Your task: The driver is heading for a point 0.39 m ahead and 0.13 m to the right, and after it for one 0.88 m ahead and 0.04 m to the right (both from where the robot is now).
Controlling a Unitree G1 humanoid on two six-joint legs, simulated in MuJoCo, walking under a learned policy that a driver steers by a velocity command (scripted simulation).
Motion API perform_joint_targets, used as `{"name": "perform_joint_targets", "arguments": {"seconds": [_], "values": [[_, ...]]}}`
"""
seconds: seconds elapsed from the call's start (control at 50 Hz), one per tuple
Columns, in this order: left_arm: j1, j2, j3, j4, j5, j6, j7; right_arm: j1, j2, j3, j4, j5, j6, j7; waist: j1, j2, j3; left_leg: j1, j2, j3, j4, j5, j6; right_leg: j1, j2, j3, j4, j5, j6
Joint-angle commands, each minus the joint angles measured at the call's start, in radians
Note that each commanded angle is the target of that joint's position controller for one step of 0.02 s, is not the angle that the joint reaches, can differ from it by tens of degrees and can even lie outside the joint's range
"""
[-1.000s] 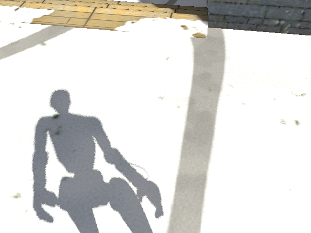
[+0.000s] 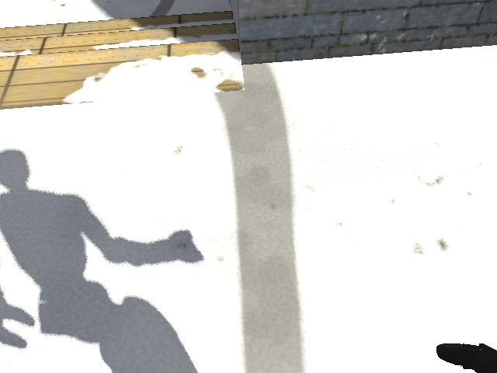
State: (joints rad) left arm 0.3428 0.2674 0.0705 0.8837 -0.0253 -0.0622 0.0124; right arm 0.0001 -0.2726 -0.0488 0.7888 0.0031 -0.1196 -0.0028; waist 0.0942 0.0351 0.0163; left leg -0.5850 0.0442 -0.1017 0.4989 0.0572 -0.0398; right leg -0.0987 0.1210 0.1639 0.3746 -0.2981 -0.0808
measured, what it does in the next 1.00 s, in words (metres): walks ahead, turning right: left foot, then right foot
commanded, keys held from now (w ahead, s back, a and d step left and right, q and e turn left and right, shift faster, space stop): w+e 0.36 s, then e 0.30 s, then q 0.34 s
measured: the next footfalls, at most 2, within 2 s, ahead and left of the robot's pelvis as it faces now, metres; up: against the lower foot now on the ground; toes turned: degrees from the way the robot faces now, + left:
left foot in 0.08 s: +0.23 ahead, +0.14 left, +0.00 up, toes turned -7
right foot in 0.56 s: +0.43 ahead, -0.17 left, +0.00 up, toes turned -23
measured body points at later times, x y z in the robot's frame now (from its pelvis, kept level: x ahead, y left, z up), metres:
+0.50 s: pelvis +0.26 +0.00 -0.01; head +0.30 -0.02 +0.44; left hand +0.55 +0.16 -0.09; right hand +0.19 -0.28 -0.13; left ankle +0.19 +0.15 -0.74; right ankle +0.39 -0.17 -0.70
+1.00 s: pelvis +0.39 -0.05 -0.01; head +0.40 -0.06 +0.44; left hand +0.64 +0.11 -0.11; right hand +0.38 -0.35 -0.12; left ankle +0.45 +0.08 -0.73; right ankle +0.39 -0.15 -0.74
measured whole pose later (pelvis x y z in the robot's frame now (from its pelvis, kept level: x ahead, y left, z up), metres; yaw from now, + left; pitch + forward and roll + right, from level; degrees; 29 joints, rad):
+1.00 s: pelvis +0.39 -0.05 -0.01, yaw -22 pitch +1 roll -2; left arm 0.13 0.23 0.04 0.73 0.02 0.00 0.01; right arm 0.22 -0.28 -0.04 0.79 0.01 0.02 -0.03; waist -0.02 0.02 0.00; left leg -0.36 0.07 -0.02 0.69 -0.31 -0.03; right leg -0.33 0.06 -0.05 0.49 -0.18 -0.07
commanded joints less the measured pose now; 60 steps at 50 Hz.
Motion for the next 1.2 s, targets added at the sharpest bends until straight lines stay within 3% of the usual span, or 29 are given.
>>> {"name": "perform_joint_targets", "arguments": {"seconds": [0.02,0.06,0.08,0.1,0.12,0.14,0.16,0.2,0.26,0.42,0.5,0.54,0.56,0.58,0.6,0.62,0.64,0.66,0.7,0.78,0.86,0.92,1.02,1.04,1.06,1.08,1.12,1.16,1.2], "values": [[0.007,0.153,0.036,-0.053,0.003,0.003,0.012,-0.058,-0.115,-0.027,-0.085,0.009,-0.03,0.014,-0.043,-0.133,-0.012,0.126,-0.031,0.011,-0.048,-0.092,0.02,-0.026,-0.264,0.253,-0.005,0.189,-0.12],[-0.013,0.121,0.025,-0.075,0.009,0.006,0.01,0.11,-0.159,-0.048,-0.049,0.002,-0.042,0.008,-0.131,-0.144,-0.097,0.374,-0.017,0.024,-0.095,-0.125,0.076,-0.055,-0.206,0.238,0.15,0.282,-0.08],[-0.018,0.062,0.003,-0.097,0.022,0.0,0.003,0.274,-0.217,-0.064,-0.031,-0.014,-0.044,-0.001,-0.2,-0.056,-0.243,0.641,0.143,-0.115,-0.063,-0.174,0.143,-0.173,-0.141,0.15,0.42,0.202,-0.044],[0.123,-0.001,-0.016,-0.124,-0.006,-0.012,-0.003,0.379,-0.295,-0.086,0.003,-0.022,-0.025,-0.001,-0.146,0.28,-0.379,0.991,0.375,-0.564,-0.134,-0.359,0.311,-0.538,0.005,0.005,0.736,-0.238,0.027],[0.122,0.106,-0.001,-0.11,-0.023,-0.013,0.001,0.361,-0.197,-0.066,-0.01,-0.005,-0.018,0.005,-0.158,0.229,-0.337,0.972,0.396,-0.672,-0.184,-0.544,0.299,-0.673,-0.084,0.026,0.884,-0.283,0.033],[0.021,0.173,0.017,-0.122,-0.019,-0.008,0.003,0.308,-0.126,-0.047,-0.032,-0.002,-0.012,0.003,-0.183,0.115,-0.2,0.849,0.347,-0.508,-0.197,-0.518,0.247,-0.71,-0.122,0.017,0.924,-0.189,0.039],[-0.032,0.163,0.02,-0.134,-0.009,-0.002,0.006,0.253,-0.112,-0.039,-0.04,-0.008,-0.005,0.002,-0.167,0.035,-0.117,0.719,0.301,-0.37,-0.215,-0.384,0.217,-0.682,-0.159,-0.017,0.913,-0.11,0.05],[-0.061,0.126,0.025,-0.155,0.001,0.003,-0.002,0.207,-0.082,-0.028,-0.029,-0.02,0.001,0.003,-0.125,0.056,-0.031,0.554,0.232,-0.2,-0.268,-0.214,0.197,-0.62,-0.212,-0.025,0.834,-0.026,0.056],[-0.07,0.068,0.016,-0.184,-0.007,0.022,-0.011,0.212,-0.092,-0.037,-0.008,-0.009,-0.007,0.006,-0.11,0.065,-0.01,0.494,0.212,-0.065,-0.33,-0.107,0.217,-0.611,-0.24,-0.062,0.773,0.015,0.066],[-0.267,0.037,0.0,-0.281,0.011,0.013,-0.049,0.226,-0.161,-0.057,0.013,-0.001,0.019,-0.015,-0.146,0.029,0.033,0.495,0.176,0.227,-0.307,0.23,0.185,-0.536,-0.203,-0.175,0.345,0.344,0.07],[-0.27,0.083,0.022,-0.319,0.014,0.021,-0.074,0.241,-0.209,-0.07,0.014,0.026,0.046,-0.028,-0.117,0.071,-0.013,0.589,0.208,0.264,-0.161,0.44,0.143,-0.432,-0.143,-0.224,0.249,0.247,0.024],[-0.1,0.148,0.058,-0.282,0.016,0.024,-0.073,0.218,-0.22,-0.076,0.0,0.037,0.06,-0.036,-0.02,0.061,-0.097,0.574,0.184,0.286,0.083,0.533,0.108,-0.223,-0.077,-0.251,0.163,0.248,-0.027],[0.015,0.203,0.084,-0.253,0.02,0.027,-0.055,0.237,-0.191,-0.065,-0.004,0.029,0.059,-0.034,0.037,0.003,-0.158,0.458,0.129,0.304,0.307,0.37,0.058,-0.018,-0.077,-0.209,0.091,0.405,-0.067],[0.029,0.293,0.093,-0.254,0.021,0.035,-0.026,0.301,-0.061,-0.026,-0.036,-0.042,0.055,-0.022,-0.04,-0.269,-0.242,0.151,0.03,0.294,0.644,-0.537,0.004,0.257,-0.319,0.102,0.185,0.884,-0.145],[-0.027,0.336,0.086,-0.323,0.041,0.026,-0.034,0.402,-0.084,-0.01,-0.062,-0.025,0.041,-0.007,-0.086,-0.318,-0.464,-0.078,-0.104,0.095,0.959,-0.841,-0.031,0.461,-0.545,0.561,0.124,0.888,-0.398],[-0.04,0.258,0.072,-0.34,0.038,0.029,-0.041,0.301,-0.174,-0.031,-0.062,0.004,0.036,0.001,-0.012,-0.131,-0.468,-0.113,-0.047,-0.014,0.969,-0.712,-0.014,0.397,-0.481,0.467,0.059,0.746,-0.346],[-0.096,0.217,0.059,-0.337,0.023,0.026,-0.042,0.226,-0.174,-0.03,-0.09,0.016,0.039,-0.003,-0.03,-0.099,-0.335,-0.141,-0.019,0.006,0.905,-0.615,-0.001,0.275,-0.424,0.343,0.041,0.644,-0.29],[-0.14,0.19,0.052,-0.333,0.01,0.028,-0.037,0.218,-0.159,-0.029,-0.075,0.001,0.05,-0.018,-0.065,-0.022,-0.236,-0.124,0.018,0.011,0.827,-0.549,-0.008,0.128,-0.369,0.269,0.021,0.571,-0.238],[-0.198,0.144,0.031,-0.336,0.027,0.033,-0.029,0.256,-0.174,-0.036,-0.06,-0.004,0.084,-0.028,-0.12,-0.067,-0.181,0.015,0.052,0.02,0.751,-0.503,-0.013,-0.093,-0.345,0.179,-0.019,0.575,-0.215],[-0.219,0.104,0.01,-0.287,0.051,0.015,-0.021,0.297,-0.095,-0.016,-0.036,-0.01,0.108,-0.037,-0.144,-0.098,-0.2,0.16,0.057,0.047,0.548,-0.423,-0.033,-0.217,-0.303,0.021,-0.041,0.658,-0.2],[-0.227,0.103,0.005,-0.239,0.067,0.023,-0.011,0.23,-0.091,-0.009,-0.035,0.003,0.121,-0.031,-0.103,-0.143,-0.154,0.262,0.063,0.057,0.33,-0.308,-0.03,-0.256,-0.294,-0.025,-0.102,0.287,-0.166],[-0.221,0.143,0.015,-0.218,0.058,0.039,-0.003,0.173,-0.133,-0.021,-0.067,0.009,0.127,-0.031,-0.077,-0.145,-0.079,0.21,0.044,0.075,0.273,-0.387,-0.011,-0.216,-0.337,0.03,-0.113,0.086,-0.167],[-0.19,0.14,0.02,-0.191,0.019,0.065,0.022,0.233,-0.124,-0.025,-0.068,-0.007,0.122,-0.014,-0.113,-0.096,-0.071,0.291,0.013,0.097,0.005,-0.213,0.063,-0.129,-0.324,-0.013,0.031,0.215,-0.086],[-0.173,0.118,0.019,-0.201,0.028,0.062,0.027,0.242,-0.187,-0.04,-0.078,-0.017,0.121,-0.016,-0.087,0.018,-0.082,0.33,0.099,-0.03,-0.035,0.0,0.11,-0.17,-0.248,-0.095,0.166,0.198,-0.024],[-0.187,0.085,0.016,-0.225,0.043,0.054,0.028,0.228,-0.249,-0.06,-0.082,-0.001,0.125,-0.02,-0.056,0.2,-0.069,0.354,0.207,-0.212,-0.089,0.067,0.209,-0.285,-0.103,-0.235,0.287,0.074,0.055],[-0.285,0.09,0.017,-0.244,0.05,0.051,0.028,0.245,-0.228,-0.06,-0.091,-0.005,0.125,-0.019,-0.124,0.24,-0.036,0.386,0.264,-0.327,-0.148,0.075,0.284,-0.397,-0.04,-0.22,0.374,-0.073,0.082],[-0.308,0.098,0.031,-0.247,0.03,0.059,0.025,0.293,-0.212,-0.06,-0.093,-0.026,0.103,-0.025,-0.15,0.176,-0.071,0.475,0.285,-0.355,-0.154,0.187,0.323,-0.525,-0.048,-0.116,0.677,-0.302,0.093],[-0.266,0.092,0.032,-0.233,0.025,0.068,0.023,0.214,-0.205,-0.065,-0.116,0.003,0.099,-0.032,-0.103,0.095,-0.088,0.495,0.224,-0.261,-0.107,0.248,0.256,-0.538,-0.087,-0.087,0.653,-0.217,0.108],[-0.283,0.062,0.022,-0.236,0.024,0.061,0.023,0.197,-0.198,-0.069,-0.123,0.016,0.12,-0.039,-0.105,0.097,-0.111,0.495,0.175,-0.223,-0.085,0.279,0.227,-0.477,-0.075,-0.115,0.529,-0.154,0.131]]}}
